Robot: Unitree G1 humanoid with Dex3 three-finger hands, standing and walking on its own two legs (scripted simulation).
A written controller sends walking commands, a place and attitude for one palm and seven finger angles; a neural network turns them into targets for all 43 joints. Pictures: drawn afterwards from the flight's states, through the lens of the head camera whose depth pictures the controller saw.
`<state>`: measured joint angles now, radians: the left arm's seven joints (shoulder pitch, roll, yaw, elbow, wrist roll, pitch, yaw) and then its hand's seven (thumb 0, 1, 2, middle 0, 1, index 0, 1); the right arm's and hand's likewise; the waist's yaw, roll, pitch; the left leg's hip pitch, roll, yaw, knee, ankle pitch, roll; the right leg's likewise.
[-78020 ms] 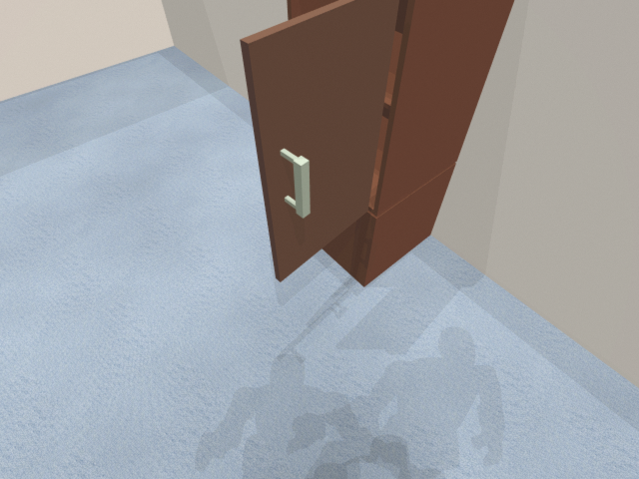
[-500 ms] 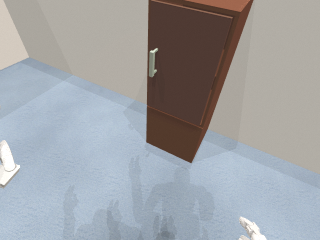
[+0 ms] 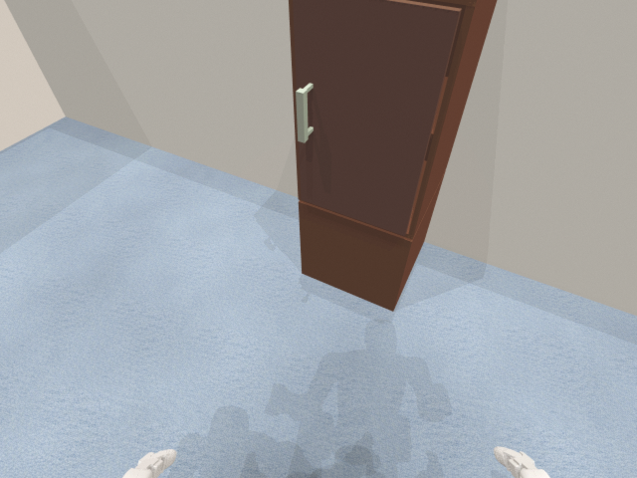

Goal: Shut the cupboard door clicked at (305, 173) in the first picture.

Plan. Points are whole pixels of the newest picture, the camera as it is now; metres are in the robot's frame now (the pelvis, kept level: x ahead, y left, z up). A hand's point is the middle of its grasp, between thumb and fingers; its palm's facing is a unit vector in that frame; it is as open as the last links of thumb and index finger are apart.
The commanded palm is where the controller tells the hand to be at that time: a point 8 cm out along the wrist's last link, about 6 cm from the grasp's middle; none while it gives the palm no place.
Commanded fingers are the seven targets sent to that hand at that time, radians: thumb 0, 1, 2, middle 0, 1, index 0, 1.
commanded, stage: let the arm hang, fingers relaxed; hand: left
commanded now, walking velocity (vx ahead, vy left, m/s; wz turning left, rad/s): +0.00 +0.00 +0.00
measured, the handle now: (306, 113) +0.93 +0.06 -0.02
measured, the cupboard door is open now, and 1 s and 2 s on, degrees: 0 0 0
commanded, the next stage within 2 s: look to check the result in 0.86 s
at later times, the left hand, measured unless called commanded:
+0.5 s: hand out of the picture -0.03 +0.22 -0.16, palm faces +0.01 -0.96 -0.28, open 7.3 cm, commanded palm none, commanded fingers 0.00 0.90 0.90 -0.20 -0.30 -0.20 -0.30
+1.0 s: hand out of the picture +0.03 +0.22 -0.16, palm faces -0.01 -0.96 -0.27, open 7.4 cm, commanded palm none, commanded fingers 0.00 0.90 0.90 -0.20 -0.30 -0.20 -0.30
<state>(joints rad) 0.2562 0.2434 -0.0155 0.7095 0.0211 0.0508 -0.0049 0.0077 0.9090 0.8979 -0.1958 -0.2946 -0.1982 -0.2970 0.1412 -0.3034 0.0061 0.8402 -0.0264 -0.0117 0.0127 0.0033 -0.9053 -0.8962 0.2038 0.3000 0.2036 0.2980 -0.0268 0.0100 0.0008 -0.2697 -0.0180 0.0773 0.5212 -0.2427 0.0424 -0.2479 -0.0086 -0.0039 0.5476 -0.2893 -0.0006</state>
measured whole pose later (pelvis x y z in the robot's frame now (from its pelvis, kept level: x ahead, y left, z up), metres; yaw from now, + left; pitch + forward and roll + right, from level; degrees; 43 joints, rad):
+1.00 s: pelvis +0.00 +0.00 +0.01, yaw +0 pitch -2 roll +0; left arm 0.21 0.26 0.02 1.13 0.02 -0.01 0.01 0.00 0.91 0.90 -0.20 -0.30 -0.20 -0.30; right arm 0.21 -0.28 -0.02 1.11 -0.02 -0.01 -0.01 0.00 -0.91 -0.90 0.20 0.30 0.20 0.30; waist -0.01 0.00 0.03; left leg -0.17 -0.01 0.07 0.35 -0.15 0.04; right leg -0.13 0.00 -0.01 0.35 -0.19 -0.01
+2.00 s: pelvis +0.04 -0.02 +0.02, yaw +0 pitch -1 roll +0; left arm 0.19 0.27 0.01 1.14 0.01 -0.01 0.01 0.00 0.91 0.90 -0.20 -0.30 -0.20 -0.30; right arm 0.17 -0.27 0.00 1.13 -0.01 0.00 -0.02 0.00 -0.91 -0.90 0.20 0.30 0.20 0.30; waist -0.01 0.00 0.04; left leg -0.10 0.00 0.05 0.31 -0.19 0.01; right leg -0.05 0.02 -0.02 0.29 -0.21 -0.03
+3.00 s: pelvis +0.03 -0.02 +0.02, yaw +1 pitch -2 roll +0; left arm 0.21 0.25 0.01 1.14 0.01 -0.01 0.01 0.00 0.91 0.90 -0.20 -0.30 -0.20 -0.30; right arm 0.20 -0.26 0.00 1.14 -0.01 0.00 -0.02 0.00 -0.91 -0.90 0.20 0.30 0.20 0.30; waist -0.01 0.00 0.04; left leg -0.10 0.00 0.05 0.31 -0.17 0.01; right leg -0.06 0.02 -0.02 0.29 -0.20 -0.03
